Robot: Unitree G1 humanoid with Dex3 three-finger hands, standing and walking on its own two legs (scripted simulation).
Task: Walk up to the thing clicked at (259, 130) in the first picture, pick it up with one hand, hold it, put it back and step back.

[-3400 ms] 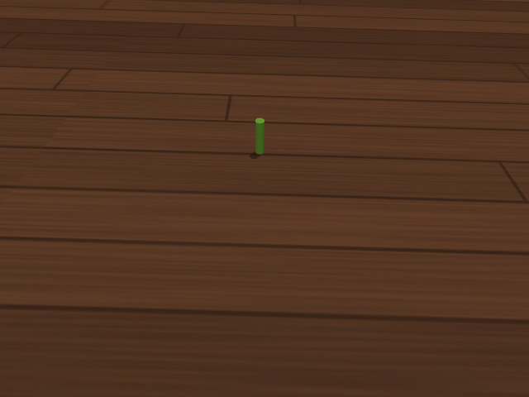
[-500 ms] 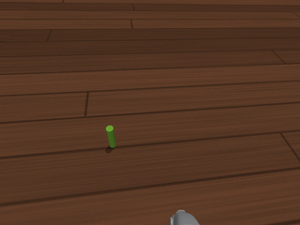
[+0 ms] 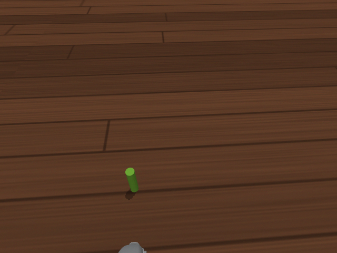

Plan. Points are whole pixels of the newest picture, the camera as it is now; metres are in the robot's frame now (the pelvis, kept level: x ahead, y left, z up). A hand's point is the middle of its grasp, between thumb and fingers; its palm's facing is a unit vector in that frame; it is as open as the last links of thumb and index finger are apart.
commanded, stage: walk up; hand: left
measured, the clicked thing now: (132, 180) +0.61 +0.23 -0.66
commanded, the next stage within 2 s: none
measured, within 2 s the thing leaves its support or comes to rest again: neither
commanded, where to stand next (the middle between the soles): +0.30 +0.02 m, yaw -1 degrees
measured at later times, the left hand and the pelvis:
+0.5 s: hand (71, 216) +0.25 +0.29 -0.14, palm faces -0.10 -0.92 -0.38, open 7.4 cm; pelvis +0.16 +0.02 -0.01, yaw -2 degrees
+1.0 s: hand (84, 197) +0.31 +0.28 -0.17, palm faces -0.03 -0.95 -0.31, open 7.4 cm; pelvis +0.23 +0.03 -0.01, yaw -1 degrees
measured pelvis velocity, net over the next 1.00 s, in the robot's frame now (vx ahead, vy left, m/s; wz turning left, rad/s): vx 0.23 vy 0.03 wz -0.01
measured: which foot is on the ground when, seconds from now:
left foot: up 0.00-0.06, down 0.08-0.54, up 0.56-0.82, down 0.84-1.00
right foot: down 0.00-0.10, up 0.12-0.50, down 0.52-1.00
